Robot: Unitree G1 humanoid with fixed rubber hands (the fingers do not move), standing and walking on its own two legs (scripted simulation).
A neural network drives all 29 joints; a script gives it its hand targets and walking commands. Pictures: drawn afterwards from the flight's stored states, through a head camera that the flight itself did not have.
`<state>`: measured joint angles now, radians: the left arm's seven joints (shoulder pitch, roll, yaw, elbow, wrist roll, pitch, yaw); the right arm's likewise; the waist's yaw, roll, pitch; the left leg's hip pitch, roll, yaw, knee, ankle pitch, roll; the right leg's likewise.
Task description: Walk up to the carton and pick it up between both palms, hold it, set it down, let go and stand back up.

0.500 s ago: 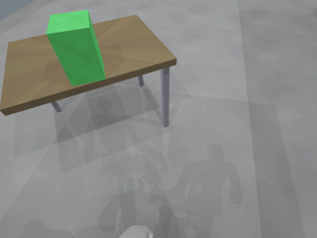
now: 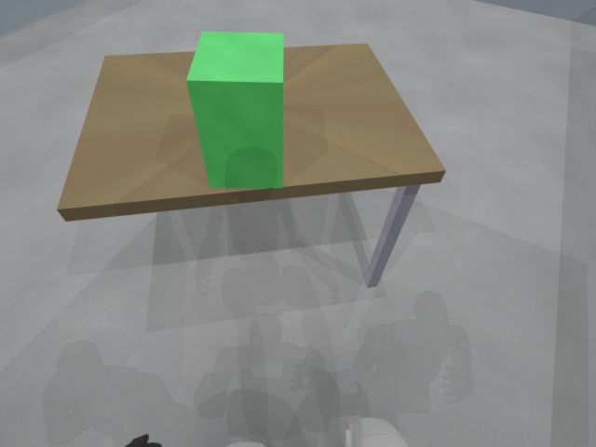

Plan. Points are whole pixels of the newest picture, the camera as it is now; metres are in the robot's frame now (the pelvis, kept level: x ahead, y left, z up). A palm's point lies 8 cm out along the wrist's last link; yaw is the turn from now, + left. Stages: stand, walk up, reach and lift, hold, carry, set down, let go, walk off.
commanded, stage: walk up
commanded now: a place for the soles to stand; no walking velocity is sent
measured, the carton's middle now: (245, 114) +0.74 +0.10 +0.00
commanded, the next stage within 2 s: none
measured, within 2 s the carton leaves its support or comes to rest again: neither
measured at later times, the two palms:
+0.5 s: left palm out of the picture +0.12 +0.26 -0.09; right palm (420, 320) +0.32 -0.22 -0.12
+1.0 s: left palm (71, 321) +0.33 +0.38 -0.12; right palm (370, 306) +0.34 -0.14 -0.12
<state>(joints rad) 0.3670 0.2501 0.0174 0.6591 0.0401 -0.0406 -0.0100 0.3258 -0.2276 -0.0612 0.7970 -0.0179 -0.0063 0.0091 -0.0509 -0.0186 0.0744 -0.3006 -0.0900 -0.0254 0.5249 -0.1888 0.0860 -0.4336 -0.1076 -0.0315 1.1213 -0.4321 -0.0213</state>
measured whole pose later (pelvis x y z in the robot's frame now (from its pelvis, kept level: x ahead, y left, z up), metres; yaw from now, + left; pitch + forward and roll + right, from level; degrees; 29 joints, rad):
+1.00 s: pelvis +0.25 +0.12 -0.01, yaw -3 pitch -3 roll -1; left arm 0.34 0.24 0.06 0.70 0.03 0.02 0.03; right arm 0.15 -0.23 -0.02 0.81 -0.03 0.04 -0.04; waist -0.03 0.01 0.09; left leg -0.37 0.06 0.18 0.60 -0.18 0.08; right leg -0.39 0.03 -0.02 0.93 -0.49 0.01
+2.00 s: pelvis +0.26 +0.13 +0.01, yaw -8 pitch -1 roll +0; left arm 0.30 0.25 -0.03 1.00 0.02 -0.01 0.01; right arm 0.25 -0.25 0.04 0.99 -0.02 -0.01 -0.02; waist -0.01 0.00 0.01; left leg -0.23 0.00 0.02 0.46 -0.23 0.02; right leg -0.19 0.02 0.04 0.49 -0.32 -0.01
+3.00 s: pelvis +0.32 +0.07 +0.01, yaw -1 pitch -3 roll -1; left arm 0.28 0.26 -0.04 0.98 0.01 0.01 0.01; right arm 0.25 -0.26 0.06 1.02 -0.01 0.00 -0.02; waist -0.01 0.01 0.05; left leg -0.27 0.01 -0.01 0.47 -0.16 0.01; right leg -0.09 0.03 -0.12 0.42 -0.28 -0.04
